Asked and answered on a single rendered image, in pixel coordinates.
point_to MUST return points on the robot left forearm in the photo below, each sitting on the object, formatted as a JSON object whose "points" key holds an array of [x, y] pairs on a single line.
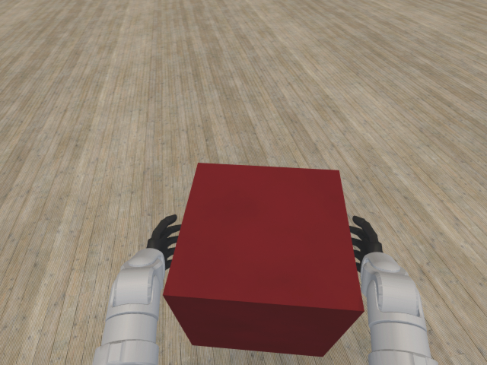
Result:
{"points": [[129, 336]]}

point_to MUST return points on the robot left hand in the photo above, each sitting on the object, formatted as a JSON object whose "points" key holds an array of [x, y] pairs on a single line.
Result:
{"points": [[160, 241]]}

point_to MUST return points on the robot right forearm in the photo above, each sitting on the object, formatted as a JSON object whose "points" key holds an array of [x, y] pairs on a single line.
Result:
{"points": [[395, 314]]}

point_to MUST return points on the carton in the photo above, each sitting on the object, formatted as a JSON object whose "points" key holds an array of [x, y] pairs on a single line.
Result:
{"points": [[264, 261]]}

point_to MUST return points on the robot right hand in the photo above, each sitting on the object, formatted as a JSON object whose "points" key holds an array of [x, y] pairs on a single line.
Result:
{"points": [[369, 241]]}

